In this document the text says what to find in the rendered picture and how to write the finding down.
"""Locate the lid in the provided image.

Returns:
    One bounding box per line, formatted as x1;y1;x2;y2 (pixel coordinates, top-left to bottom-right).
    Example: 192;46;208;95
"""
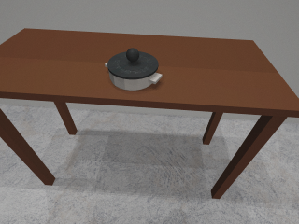
107;51;159;80

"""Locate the knob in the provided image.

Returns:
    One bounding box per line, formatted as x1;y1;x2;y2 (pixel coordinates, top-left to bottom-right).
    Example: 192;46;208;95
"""
126;48;139;62

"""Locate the pot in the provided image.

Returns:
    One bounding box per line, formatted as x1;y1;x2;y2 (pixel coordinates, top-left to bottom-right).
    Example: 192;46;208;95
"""
105;63;163;91

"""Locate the table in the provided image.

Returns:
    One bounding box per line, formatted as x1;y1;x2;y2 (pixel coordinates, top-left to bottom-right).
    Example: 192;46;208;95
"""
0;28;299;199

